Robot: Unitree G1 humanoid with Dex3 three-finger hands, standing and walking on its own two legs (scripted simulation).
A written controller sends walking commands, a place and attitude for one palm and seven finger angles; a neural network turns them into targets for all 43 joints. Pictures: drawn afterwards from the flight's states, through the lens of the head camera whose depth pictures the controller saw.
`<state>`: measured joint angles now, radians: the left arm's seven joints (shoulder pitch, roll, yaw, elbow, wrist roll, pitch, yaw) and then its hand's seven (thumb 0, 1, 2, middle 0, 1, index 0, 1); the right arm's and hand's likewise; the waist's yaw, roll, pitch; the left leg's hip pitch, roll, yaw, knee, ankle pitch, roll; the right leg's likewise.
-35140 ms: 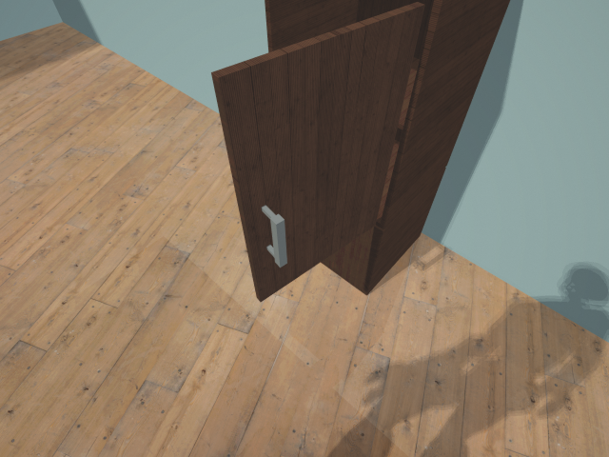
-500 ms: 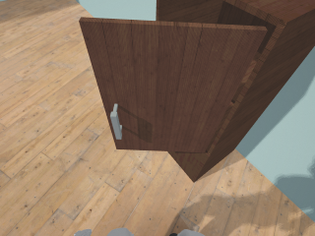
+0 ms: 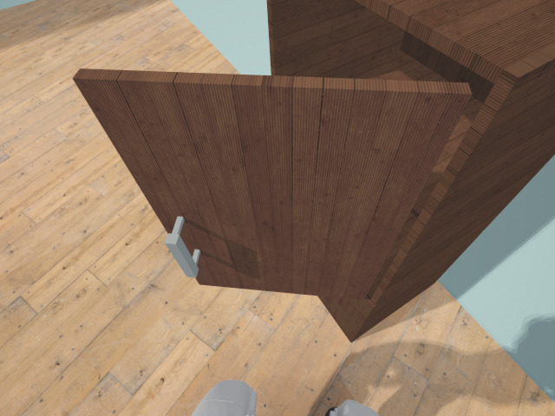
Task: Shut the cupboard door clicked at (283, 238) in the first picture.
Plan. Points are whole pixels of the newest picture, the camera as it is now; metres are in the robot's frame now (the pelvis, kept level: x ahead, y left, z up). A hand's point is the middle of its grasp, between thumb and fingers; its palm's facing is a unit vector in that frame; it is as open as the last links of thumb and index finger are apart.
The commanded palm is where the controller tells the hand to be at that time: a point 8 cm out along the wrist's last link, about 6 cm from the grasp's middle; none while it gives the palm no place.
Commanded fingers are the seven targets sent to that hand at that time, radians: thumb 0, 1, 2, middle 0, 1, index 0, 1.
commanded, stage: come to a stop and stand still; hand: left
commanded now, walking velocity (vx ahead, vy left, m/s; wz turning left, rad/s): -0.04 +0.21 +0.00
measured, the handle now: (186, 248) +0.38 +0.21 -0.08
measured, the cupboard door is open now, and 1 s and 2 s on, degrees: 52 52 52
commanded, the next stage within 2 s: none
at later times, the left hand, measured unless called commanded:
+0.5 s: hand out of the picture -0.03 +0.25 -0.17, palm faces +0.06 -0.98 -0.17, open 7.4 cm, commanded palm none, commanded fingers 0.00 0.90 0.90 -0.20 -0.30 -0.20 -0.30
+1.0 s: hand out of the picture -0.04 +0.17 -0.16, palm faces +0.00 -0.98 -0.21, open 7.2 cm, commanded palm none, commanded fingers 0.00 0.90 0.90 -0.20 -0.30 -0.20 -0.30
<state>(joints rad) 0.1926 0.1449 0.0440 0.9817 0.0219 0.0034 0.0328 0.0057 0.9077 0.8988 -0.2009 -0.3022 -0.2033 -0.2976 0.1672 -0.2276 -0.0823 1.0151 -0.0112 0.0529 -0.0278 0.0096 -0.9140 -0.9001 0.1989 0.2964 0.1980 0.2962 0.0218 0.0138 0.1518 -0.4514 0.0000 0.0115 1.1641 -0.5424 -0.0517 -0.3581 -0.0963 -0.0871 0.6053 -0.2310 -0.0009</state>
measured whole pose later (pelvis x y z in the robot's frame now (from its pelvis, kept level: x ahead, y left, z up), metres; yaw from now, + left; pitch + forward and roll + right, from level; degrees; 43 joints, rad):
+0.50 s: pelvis -0.04 +0.06 +0.02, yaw -1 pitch +0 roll -1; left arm 0.28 0.22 0.06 1.07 0.02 0.04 0.02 0.01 0.91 0.90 -0.20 -0.30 -0.20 -0.30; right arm 0.25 -0.13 -0.02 1.04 -0.03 -0.02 -0.03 0.00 -0.95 -0.90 0.20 0.30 0.20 0.30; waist 0.02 -0.07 0.02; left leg -0.17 -0.02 0.07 0.35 -0.18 0.06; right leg -0.36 -0.03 0.00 0.88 -0.36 0.04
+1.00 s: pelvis -0.06 +0.00 +0.01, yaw -1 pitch -1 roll +0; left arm 0.24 0.15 0.02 1.12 0.00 0.01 0.04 0.01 0.94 0.90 -0.20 -0.30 -0.20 -0.30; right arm 0.34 -0.11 -0.01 1.19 -0.02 0.01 -0.02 0.01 -0.91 -0.90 0.20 0.30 0.20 0.30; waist -0.03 0.01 0.04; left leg -0.22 0.06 0.05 0.43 -0.18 -0.03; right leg -0.11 0.02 -0.04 0.42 -0.29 -0.03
